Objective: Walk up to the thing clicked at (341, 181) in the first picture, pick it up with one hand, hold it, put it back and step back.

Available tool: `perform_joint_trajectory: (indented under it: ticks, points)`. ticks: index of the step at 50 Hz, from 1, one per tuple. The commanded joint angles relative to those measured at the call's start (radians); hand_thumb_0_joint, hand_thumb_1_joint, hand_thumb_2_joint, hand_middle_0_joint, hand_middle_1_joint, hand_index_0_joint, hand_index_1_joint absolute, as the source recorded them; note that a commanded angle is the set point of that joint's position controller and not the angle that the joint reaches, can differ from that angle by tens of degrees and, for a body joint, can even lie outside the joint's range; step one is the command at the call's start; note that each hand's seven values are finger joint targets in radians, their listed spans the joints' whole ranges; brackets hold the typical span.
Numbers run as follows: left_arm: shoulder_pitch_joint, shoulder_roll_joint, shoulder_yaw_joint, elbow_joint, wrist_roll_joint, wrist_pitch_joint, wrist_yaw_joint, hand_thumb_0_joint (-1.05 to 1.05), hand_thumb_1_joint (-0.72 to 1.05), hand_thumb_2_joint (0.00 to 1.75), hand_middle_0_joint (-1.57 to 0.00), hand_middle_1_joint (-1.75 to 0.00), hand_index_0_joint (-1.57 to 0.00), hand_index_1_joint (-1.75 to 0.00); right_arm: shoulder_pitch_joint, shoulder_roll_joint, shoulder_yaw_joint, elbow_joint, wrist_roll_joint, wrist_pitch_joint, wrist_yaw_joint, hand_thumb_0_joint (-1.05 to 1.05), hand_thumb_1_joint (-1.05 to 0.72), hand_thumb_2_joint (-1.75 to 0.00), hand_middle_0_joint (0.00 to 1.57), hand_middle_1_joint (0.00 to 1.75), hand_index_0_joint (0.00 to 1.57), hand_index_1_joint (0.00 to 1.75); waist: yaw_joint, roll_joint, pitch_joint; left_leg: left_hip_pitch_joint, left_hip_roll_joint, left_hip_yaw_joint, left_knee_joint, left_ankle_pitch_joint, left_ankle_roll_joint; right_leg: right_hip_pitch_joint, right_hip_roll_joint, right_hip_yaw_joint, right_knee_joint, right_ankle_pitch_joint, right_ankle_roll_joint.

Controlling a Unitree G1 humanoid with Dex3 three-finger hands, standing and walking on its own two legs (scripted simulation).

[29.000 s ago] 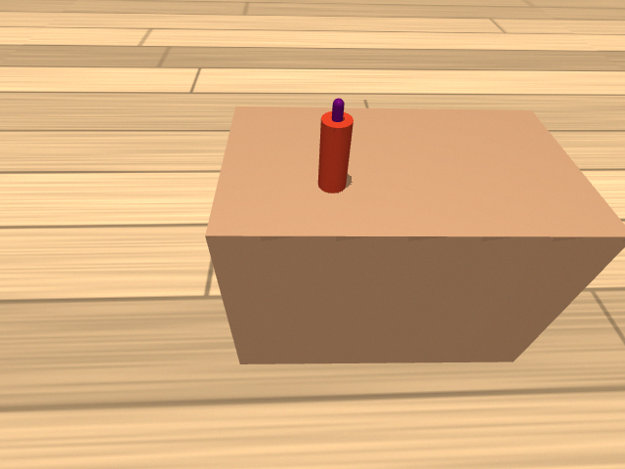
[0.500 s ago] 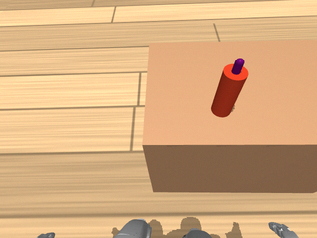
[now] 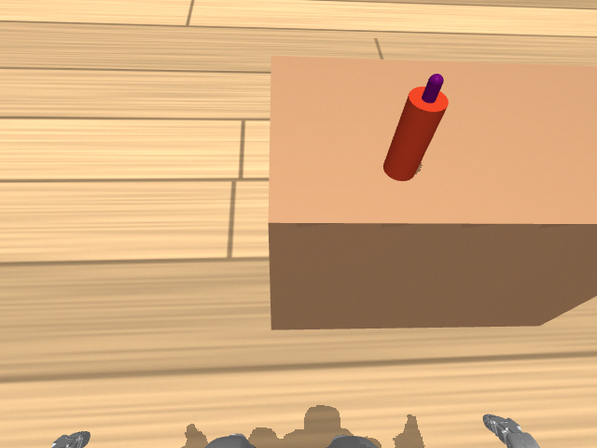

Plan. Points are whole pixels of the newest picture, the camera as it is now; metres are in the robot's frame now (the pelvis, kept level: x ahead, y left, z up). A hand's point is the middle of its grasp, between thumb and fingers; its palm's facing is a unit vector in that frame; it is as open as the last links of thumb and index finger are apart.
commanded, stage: step back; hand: right
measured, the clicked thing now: (416, 128) +0.66 -0.22 +0.00
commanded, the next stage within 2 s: none
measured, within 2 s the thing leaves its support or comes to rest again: neither
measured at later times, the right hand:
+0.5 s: hand out of the picture -0.06 -0.25 -0.14, palm faces -0.06 +0.91 -0.42, open 7.4 cm
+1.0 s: hand out of the picture -0.21 -0.29 -0.15, palm faces +0.00 +0.92 -0.40, open 7.4 cm
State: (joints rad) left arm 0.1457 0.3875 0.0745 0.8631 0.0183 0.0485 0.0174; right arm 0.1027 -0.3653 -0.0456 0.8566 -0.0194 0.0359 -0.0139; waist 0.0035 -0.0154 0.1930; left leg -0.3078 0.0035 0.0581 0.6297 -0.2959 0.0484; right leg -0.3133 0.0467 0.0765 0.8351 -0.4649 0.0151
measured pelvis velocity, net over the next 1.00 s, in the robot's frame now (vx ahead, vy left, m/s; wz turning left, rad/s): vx -0.30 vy -0.01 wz -0.02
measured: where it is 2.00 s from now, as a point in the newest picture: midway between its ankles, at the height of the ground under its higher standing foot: outside the picture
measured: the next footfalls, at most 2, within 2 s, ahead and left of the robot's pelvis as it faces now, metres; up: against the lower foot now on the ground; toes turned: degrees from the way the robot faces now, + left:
right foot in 0.04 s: +0.01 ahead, -0.12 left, +0.00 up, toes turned +2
left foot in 0.40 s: -0.08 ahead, +0.12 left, +0.00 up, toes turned +0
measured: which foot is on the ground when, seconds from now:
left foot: down 0.00-0.08, up 0.10-0.38, down 0.40-0.82, up 0.84-1.00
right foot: up 0.00-0.02, down 0.04-0.42, up 0.44-0.76, down 0.78-1.00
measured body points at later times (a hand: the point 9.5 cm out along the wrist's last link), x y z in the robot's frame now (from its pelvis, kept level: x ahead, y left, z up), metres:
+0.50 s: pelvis -0.14 +0.02 +0.00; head -0.08 +0.04 +0.44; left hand +0.00 +0.34 -0.12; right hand -0.05 -0.29 -0.11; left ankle -0.13 +0.12 -0.73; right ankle -0.09 -0.12 -0.68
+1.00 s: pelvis -0.30 -0.01 +0.00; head -0.26 -0.03 +0.45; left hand -0.21 +0.30 -0.11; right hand -0.21 -0.33 -0.12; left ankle -0.29 +0.12 -0.67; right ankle -0.28 -0.14 -0.73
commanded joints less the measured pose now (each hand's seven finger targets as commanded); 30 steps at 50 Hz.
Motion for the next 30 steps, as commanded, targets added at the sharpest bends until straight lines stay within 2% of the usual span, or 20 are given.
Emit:
perform_joint_trajectory:
  ticks: [1,2,3,4,5,6,7,9,15,16,18,19,20,21,22,24,25,26,28,30]
  points:
    - [0.095,0.157,0.048,-0.045,0.012,-0.044,0.006,0.0,0.9,0.9,-0.2,-0.3,-0.2,-0.3,-0.001,-0.263,-0.065,-0.067,0.013,-0.001,-0.006,0.0,-0.9,-0.9,0.2,0.3,0.2,0.3,0.009,0.147,-0.265,0.155,0.223,-0.234,-0.057,0.402,0.123,0.112,-0.005,-0.076,-0.37,0.225,-0.033]
    - [0.111,0.183,0.053,-0.043,0.02,-0.05,0.007,0.0,0.9,0.9,-0.2,-0.3,-0.2,-0.3,-0.005,-0.247,-0.059,-0.067,0.019,0.0,-0.005,0.0,-0.9,-0.9,0.2,0.3,0.2,0.3,0.018,0.11,-0.271,0.07,0.207,-0.226,-0.04,0.308,0.08,0.174,-0.05,0.001,-0.394,0.326,-0.051]
    - [0.108,0.246,0.069,-0.055,0.028,-0.055,0.007,0.0,0.9,0.9,-0.2,-0.3,-0.2,-0.3,-0.01,-0.223,-0.053,-0.087,0.026,-0.004,-0.002,0.0,-0.9,-0.9,0.2,0.3,0.2,0.3,0.011,-0.039,-0.281,-0.064,0.116,-0.173,0.059,0.165,0.025,0.23,-0.183,0.196,-0.388,0.449,-0.117]
    - [0.054,0.315,0.083,-0.067,0.011,-0.049,0.002,0.0,0.9,0.9,-0.2,-0.3,-0.2,-0.3,-0.052,-0.19,-0.048,-0.085,0.027,-0.001,-0.009,0.0,-0.9,-0.9,0.2,0.3,0.2,0.3,0.037,-0.231,-0.225,-0.11,-0.056,-0.071,0.246,-0.124,-0.036,0.121,-0.356,0.386,-0.457,0.564,-0.278]
    - [0.035,0.323,0.083,-0.102,0.024,-0.058,0.004,0.0,0.9,0.9,-0.2,-0.3,-0.2,-0.3,-0.067,-0.211,-0.059,-0.08,0.018,0.007,-0.016,0.0,-0.9,-0.9,0.2,0.3,0.2,0.3,0.054,-0.23,-0.187,-0.127,-0.074,-0.166,0.465,-0.349,-0.044,0.057,-0.437,0.482,-0.468,0.659,-0.347]
    - [0.006,0.283,0.074,-0.115,0.011,-0.058,0.006,0.0,0.9,0.9,-0.2,-0.3,-0.2,-0.3,-0.014,-0.227,-0.06,-0.063,0.019,0.01,-0.016,0.0,-0.9,-0.9,0.2,0.3,0.2,0.3,0.025,-0.13,-0.186,-0.129,-0.081,-0.244,0.553,-0.327,-0.047,0.046,-0.402,0.398,-0.441,0.697,-0.32]
    - [-0.037,0.246,0.062,-0.133,0.004,-0.055,0.011,0.0,0.9,0.9,-0.2,-0.3,-0.2,-0.3,0.032,-0.226,-0.057,-0.046,0.031,0.007,-0.015,0.0,-0.9,-0.9,0.2,0.3,0.2,0.3,-0.002,-0.072,-0.2,-0.126,-0.097,-0.254,0.559,-0.28,-0.045,0.072,-0.329,0.27,-0.395,0.746,-0.281]
    - [-0.042,0.218,0.059,-0.142,0.01,-0.048,0.017,0.0,0.9,0.9,-0.2,-0.3,-0.2,-0.3,0.047,-0.217,-0.049,-0.04,0.029,-0.006,-0.019,0.0,-0.9,-0.9,0.2,0.3,0.2,0.3,0.003,-0.109,-0.206,-0.151,-0.116,-0.211,0.554,-0.233,-0.06,0.106,-0.273,0.183,-0.363,0.757,-0.244]
    - [0.025,0.212,0.058,-0.156,0.018,-0.027,0.018,0.0,0.9,0.9,-0.2,-0.3,-0.2,-0.3,0.056,-0.204,-0.046,-0.052,0.011,-0.016,-0.021,0.0,-0.9,-0.9,0.2,0.3,0.2,0.3,0.051,-0.186,-0.242,-0.133,-0.054,-0.116,0.186,-0.246,-0.073,0.252,-0.275,0.165,-0.306,0.74,-0.236]
    - [0.002,0.226,0.058,-0.163,0.015,-0.024,0.017,0.0,0.9,0.9,-0.2,-0.3,-0.2,-0.3,0.09,-0.2,-0.049,-0.043,0.007,-0.019,-0.018,0.0,-0.9,-0.9,0.2,0.3,0.2,0.3,0.031,-0.209,-0.259,-0.086,-0.034,-0.101,0.083,-0.211,-0.063,0.248,-0.279,0.172,-0.287,0.717,-0.225]
    - [-0.05,0.234,0.055,-0.18,0.002,-0.012,0.009,0.0,0.9,0.9,-0.2,-0.3,-0.2,-0.3,0.172,-0.195,-0.057,-0.005,0.0,-0.028,-0.013,0.0,-0.9,-0.9,0.2,0.3,0.2,0.3,-0.021,-0.159,-0.284,0.061,-0.046,-0.035,-0.167,0.014,-0.047,0.181,-0.241,0.124,-0.207,0.623,-0.174]
    - [-0.038,0.211,0.044,-0.179,0.002,-0.004,0.006,0.0,0.9,0.9,-0.2,-0.3,-0.2,-0.3,0.158,-0.215,-0.069,-0.005,-0.009,-0.031,-0.012,0.0,-0.9,-0.9,0.2,0.3,0.2,0.3,-0.015,-0.102,-0.261,0.127,-0.016,-0.097,-0.21,0.114,-0.029,0.068,-0.199,0.114,-0.182,0.487,-0.125]
    - [-0.012,0.177,0.035,-0.184,0.0,-0.002,0.003,0.0,0.9,0.9,-0.2,-0.3,-0.2,-0.3,0.141,-0.285,-0.085,-0.019,-0.026,-0.035,-0.009,0.0,-0.9,-0.9,0.2,0.3,0.2,0.3,-0.011,0.081,-0.261,0.203,0.177,-0.358,-0.256,0.205,0.044,-0.105,-0.086,0.069,-0.053,0.247,-0.072]
    - [-0.092,0.192,0.051,-0.196,-0.005,-0.005,0.015,0.0,0.9,0.9,-0.2,-0.3,-0.2,-0.3,0.098,-0.391,-0.1,-0.045,-0.02,-0.031,0.003,0.0,-0.9,-0.9,0.2,0.3,0.2,0.3,-0.054,0.26,-0.233,0.052,0.375,-0.574,-0.318,0.356,0.197,-0.135,0.057,0.005,0.164,-0.172,-0.029]
    - [-0.125,0.206,0.064,-0.178,0.012,-0.001,0.025,0.0,0.9,0.9,-0.2,-0.3,-0.2,-0.3,0.084,-0.391,-0.105,-0.046,-0.024,-0.036,-0.001,0.0,-0.9,-0.9,0.2,0.3,0.2,0.3,-0.067,0.206,-0.187,-0.056,0.42,-0.635,-0.34,0.313,0.258,-0.115,0.062,0.13,0.349,-0.202,-0.031]
    - [-0.038,0.188,0.061,-0.135,-0.009,0.002,0.023,0.0,0.9,0.9,-0.2,-0.3,-0.2,-0.3,-0.014,-0.296,-0.071,-0.054,-0.023,-0.041,-0.013,0.0,-0.9,-0.9,0.2,0.3,0.2,0.3,0.022,0.091,-0.174,0.029,0.297,-0.4,-0.259,0.429,0.186,-0.192,0.069,0.164,0.469,-0.103,-0.038]
    - [-0.002,0.191,0.066,-0.116,-0.012,0.002,0.019,0.0,0.9,0.9,-0.2,-0.3,-0.2,-0.3,-0.027,-0.273,-0.066,-0.061,-0.022,-0.043,-0.016,0.0,-0.9,-0.9,0.2,0.3,0.2,0.3,0.04,0.112,-0.151,0.005,0.263,-0.339,-0.25,0.421,0.16,-0.184,0.065,0.151,0.49,-0.06,-0.033]
    - [0.031,0.198,0.07,-0.109,-0.009,0.001,0.013,0.0,0.9,0.9,-0.2,-0.3,-0.2,-0.3,-0.026,-0.26,-0.066,-0.065,-0.017,-0.045,-0.019,0.0,-0.9,-0.9,0.2,0.3,0.2,0.3,0.045,0.134,-0.159,0.058,0.255,-0.318,-0.228,0.44,0.166,-0.192,0.055,0.131,0.484,-0.034,-0.023]
    - [0.032,0.183,0.07,-0.109,0.002,-0.001,0.006,0.0,0.9,0.9,-0.2,-0.3,-0.2,-0.3,0.021,-0.245,-0.068,-0.063,-0.016,-0.044,-0.018,0.0,-0.9,-0.9,0.2,0.3,0.2,0.3,0.017,0.13,-0.199,0.159,0.242,-0.296,-0.185,0.511,0.181,-0.197,0.047,0.113,0.415,-0.045,0.011]
    - [0.016,0.176,0.064,-0.121,0.007,-0.002,0.002,0.0,0.9,0.9,-0.2,-0.3,-0.2,-0.3,0.062,-0.248,-0.073,-0.06,-0.012,-0.042,-0.022,0.0,-0.9,-0.9,0.2,0.3,0.2,0.3,-0.017,0.138,-0.217,0.238,0.248,-0.291,-0.179,0.483,0.193,-0.202,0.037,0.089,0.302,-0.054,0.027]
